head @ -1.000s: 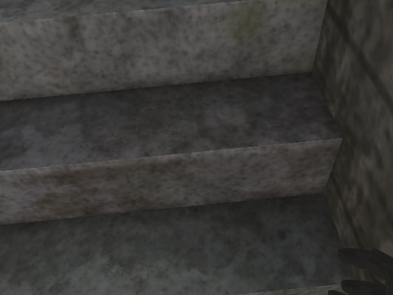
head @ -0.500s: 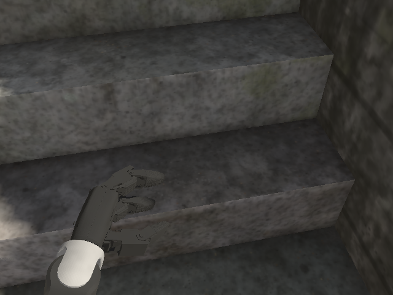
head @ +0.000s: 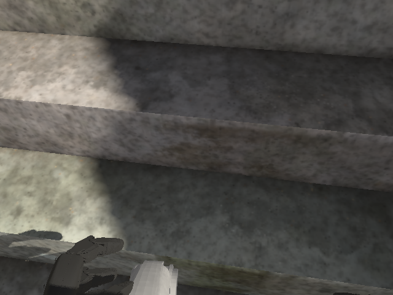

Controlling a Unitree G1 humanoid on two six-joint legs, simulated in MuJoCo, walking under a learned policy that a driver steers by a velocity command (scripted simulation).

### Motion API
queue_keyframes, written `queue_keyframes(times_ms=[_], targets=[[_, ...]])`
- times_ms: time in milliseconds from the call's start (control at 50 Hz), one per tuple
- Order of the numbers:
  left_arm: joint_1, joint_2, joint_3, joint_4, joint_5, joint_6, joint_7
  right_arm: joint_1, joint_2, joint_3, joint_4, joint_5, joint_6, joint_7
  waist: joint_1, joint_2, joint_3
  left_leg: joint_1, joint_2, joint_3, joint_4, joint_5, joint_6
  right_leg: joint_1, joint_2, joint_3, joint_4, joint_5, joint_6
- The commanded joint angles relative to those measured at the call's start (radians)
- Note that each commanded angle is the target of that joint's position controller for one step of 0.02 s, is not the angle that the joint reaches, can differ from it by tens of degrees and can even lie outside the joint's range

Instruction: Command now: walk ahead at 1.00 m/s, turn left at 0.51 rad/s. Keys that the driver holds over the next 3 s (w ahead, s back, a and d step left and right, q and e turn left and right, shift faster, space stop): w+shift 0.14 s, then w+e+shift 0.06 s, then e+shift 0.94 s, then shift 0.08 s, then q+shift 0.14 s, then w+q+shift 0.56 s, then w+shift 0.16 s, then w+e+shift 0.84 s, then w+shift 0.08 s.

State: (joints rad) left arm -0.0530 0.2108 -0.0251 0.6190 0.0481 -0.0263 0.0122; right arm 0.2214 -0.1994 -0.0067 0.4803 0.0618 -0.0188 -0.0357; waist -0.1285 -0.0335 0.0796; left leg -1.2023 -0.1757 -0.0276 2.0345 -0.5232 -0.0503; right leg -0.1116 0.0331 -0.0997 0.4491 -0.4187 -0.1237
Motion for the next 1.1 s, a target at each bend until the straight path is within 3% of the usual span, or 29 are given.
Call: queue_keyframes(times_ms=[20,40,80,120,200,240,260,280,300,320,340,360,380,400,420,460,500,580,680,760,880,920,960,980,1000,1020,1040,1060,1100], targets=[[0.235,0.251,0.082,0.062,-0.041,-0.028,0.028,0.058,0.04,0.062,-0.08,-0.019,-0.027,0.033,0.06,-0.071,-0.25,-0.527,0.262,-0.075,0.171,0.134,-0.022,0.484,-0.475,0.313,-0.037,0.549,0.027],[0.305,0.228,0.083,0.069,-0.014,-0.03,0.037,-0.043,0.017,0.066,-0.067,-0.001,-0.038,0.038,0.138,0.115,-0.214,-0.585,0.263,-0.088,0.196,0.23,-0.035,0.497,-0.446,0.357,-0.077,0.249,0.015],[0.366,0.18,0.092,0.083,0.017,-0.033,0.041,-0.19,0.077,0.08,-0.077,0.011,-0.04,0.046,0.186,0.136,-0.079,-0.599,0.24,-0.065,0.18,0.247,-0.047,0.326,-0.353,0.312,-0.091,0.198,0.034],[0.436,0.14,0.086,0.145,-0.01,-0.054,0.04,-0.313,0.124,0.108,-0.116,-0.022,-0.048,0.048,0.204,0.087,-0.024,-0.53,0.251,-0.024,0.147,0.237,-0.029,0.175,-0.335,0.304,-0.171,0.4,0.025],[0.566,0.091,0.064,0.278,-0.058,-0.062,0.041,-0.329,0.165,0.144,-0.168,-0.023,-0.052,0.049,0.147,0.027,0.005,-0.592,0.297,-0.094,0.036,0.165,0.049,0.251,-0.375,0.301,-0.267,0.527,-0.004],[0.641,0.085,0.053,0.324,-0.058,-0.039,0.045,-0.579,0.156,0.181,-0.259,-0.054,-0.063,0.077,0.229,0.158,0.069,-0.351,0.306,0.171,-0.253,0.16,0.052,0.123,-0.333,0.245,-0.451,0.774,-0.024],[0.598,0.141,0.056,0.327,-0.093,-0.041,0.05,-0.601,0.196,0.216,-0.331,-0.071,-0.074,0.089,0.16,0.07,0.029,0.053,0.333,0.233,-0.593,0.039,0.095,-0.029,-0.339,0.179,-0.526,1.157,-0.008],[0.61,0.163,0.057,0.364,-0.078,-0.06,0.033,-0.557,0.129,0.167,-0.296,-0.055,-0.068,0.081,0.131,0.05,-0.052,0.437,0.184,0.409,-0.691,-0.049,0.104,-0.082,-0.294,0.123,-0.435,1.886,-0.002],[0.665,0.241,0.062,0.4,-0.051,-0.093,0.012,-0.353,0.077,0.117,-0.262,-0.054,-0.071,0.06,0.041,-0.12,-0.228,0.805,0.098,0.359,-0.616,-0.041,0.142,-0.093,-0.357,0.152,-0.264,2.478,-0.047],[0.559,0.369,0.091,0.389,-0.057,-0.102,0.0,-0.075,-0.062,0.046,-0.18,-0.056,-0.046,0.03,-0.134,-0.203,-0.36,0.951,0.119,0.185,-0.805,-0.012,0.183,-0.007,-0.341,0.152,-0.072,2.506,-0.052],[0.492,0.364,0.101,0.355,-0.072,-0.114,-0.014,0.126,-0.126,-0.005,-0.092,-0.09,-0.03,0.0,-0.224,-0.238,-0.489,1.264,0.214,-0.163,-0.948,0.168,0.263,-0.202,-0.284,0.205,0.178,2.221,-0.031],[0.472,0.282,0.089,0.324,-0.053,-0.133,-0.039,0.279,-0.23,-0.053,-0.012,-0.134,-0.01,-0.03,-0.218,0.077,-0.659,1.499,0.474,-0.641,-1.252,0.455,0.401,-0.404,-0.119,0.238,0.551,1.305,0.007],[0.469,0.282,0.104,0.376,-0.041,-0.114,-0.069,0.304,-0.198,-0.033,0.033,-0.166,-0.001,-0.04,-0.179,0.18,-0.78,1.401,0.6,-0.894,-1.525,0.362,0.46,-0.394,0.042,0.268,1.174,0.327,0.032],[0.34,0.202,0.121,0.273,-0.068,-0.088,-0.082,0.152,-0.127,-0.009,0.055,-0.117,-0.001,-0.029,-0.094,0.088,-0.558,1.137,0.645,-0.815,-1.615,0.08,0.377,-0.562,0.031,0.32,1.513,0.144,0.054],[0.214,0.07,0.088,0.136,-0.08,-0.047,-0.066,0.009,-0.068,0.009,0.091,-0.059,-0.003,-0.032,0.006,0.094,-0.273,0.881,0.606,-0.627,-1.617,-0.155,0.285,-0.719,-0.006,0.254,1.607,0.063,0.05],[0.341,-0.058,0.052,0.062,-0.058,0.022,-0.034,-0.16,0.06,0.044,0.204,-0.04,-0.035,-0.007,0.216,0.047,-0.006,0.566,0.512,-0.221,-1.555,-0.155,0.147,-0.777,-0.052,0.235,1.659,0.053,-0.007],[0.513,-0.098,0.022,0.098,-0.06,0.052,-0.003,-0.243,0.067,0.044,0.224,-0.066,-0.038,0.018,0.333,0.107,-0.013,0.507,0.443,0.113,-1.546,0.098,0.101,-0.772,-0.035,0.217,1.643,0.22,0.003],[0.481,-0.033,0.039,0.1,-0.057,0.086,0.065,-0.293,-0.005,0.051,0.191,-0.134,0.01,0.018,0.306,0.148,-0.029,0.512,0.506,0.219,-1.675,0.25,0.169,-0.84,0.028,0.112,1.84,0.473,0.131],[0.358,0.051,0.06,0.028,-0.018,0.087,0.069,-0.17,-0.07,0.051,0.201,-0.116,0.025,-0.019,0.248,0.136,-0.076,0.806,0.535,0.232,-1.694,0.212,0.2,-0.972,-0.015,0.103,1.772,0.507,0.185],[0.264,0.057,0.063,-0.044,-0.038,0.074,0.058,-0.14,-0.142,0.012,0.17,-0.103,0.02,-0.049,0.218,0.149,-0.091,1.045,0.596,0.229,-1.721,0.204,0.224,-1.029,-0.095,0.11,1.618,0.363,0.235],[0.27,0.008,0.047,-0.077,-0.044,0.101,0.024,-0.333,-0.204,-0.034,0.098,-0.101,0.038,-0.011,0.254,0.221,-0.141,1.009,0.591,0.367,-1.746,0.464,0.223,-0.537,-0.204,-0.003,0.81,0.122,0.149],[0.343,0.078,0.085,-0.075,-0.044,0.109,0.009,-0.32,-0.215,-0.042,0.107,-0.055,0.048,0.017,0.263,0.212,-0.18,1.166,0.593,0.358,-1.567,0.968,0.216,-0.446,-0.159,-0.036,0.52,0.051,0.087],[0.458,0.133,0.125,-0.002,-0.05,0.073,-0.008,-0.27,-0.162,-0.026,0.114,0.003,0.075,0.038,0.256,0.049,-0.198,1.271,0.524,0.352,-1.189,1.04,0.121,-0.313,-0.01,-0.091,-0.005,0.271,-0.005],[0.478,0.194,0.146,0.015,-0.048,0.055,-0.02,-0.244,-0.147,-0.019,0.085,0.001,0.068,0.038,0.231,-0.095,-0.131,1.025,0.474,0.305,-0.978,0.595,0.07,-0.189,-0.05,0.095,-0.045,0.723,-0.039],[0.495,0.255,0.156,0.002,-0.052,0.042,-0.034,-0.227,-0.074,-0.004,0.018,-0.055,0.048,0.039,0.133,-0.285,-0.126,0.629,0.293,0.261,-0.72,-0.035,-0.019,0.024,-0.146,0.377,0.171,1.514,-0.076],[0.508,0.275,0.155,-0.038,0.006,0.031,-0.046,-0.245,-0.037,-0.001,0.018,-0.08,0.018,0.029,0.157,-0.218,-0.284,0.438,0.156,0.049,-0.418,-0.163,-0.094,0.114,-0.251,0.752,0.086,1.366,-0.186],[0.454,0.298,0.163,-0.065,0.014,0.029,-0.034,-0.246,-0.032,-0.001,0.035,-0.068,-0.006,0.029,0.162,-0.076,-0.331,0.351,0.151,-0.067,-0.297,-0.111,-0.088,0.133,-0.303,0.836,0.003,0.935,-0.237],[0.34,0.305,0.156,-0.091,-0.025,0.045,-0.006,-0.269,-0.032,0.007,0.029,-0.075,-0.023,0.025,0.132,-0.028,-0.244,0.284,0.162,-0.076,-0.295,0.067,-0.069,0.087,-0.262,0.736,0.009,0.686,-0.206],[0.263,0.242,0.124,-0.12,-0.042,0.063,0.024,-0.349,-0.017,0.022,-0.038,-0.097,-0.033,0.009,0.119,-0.004,-0.186,0.248,0.144,-0.119,-0.269,0.174,-0.061,0.012,-0.252,0.728,0.022,0.656,-0.198]])
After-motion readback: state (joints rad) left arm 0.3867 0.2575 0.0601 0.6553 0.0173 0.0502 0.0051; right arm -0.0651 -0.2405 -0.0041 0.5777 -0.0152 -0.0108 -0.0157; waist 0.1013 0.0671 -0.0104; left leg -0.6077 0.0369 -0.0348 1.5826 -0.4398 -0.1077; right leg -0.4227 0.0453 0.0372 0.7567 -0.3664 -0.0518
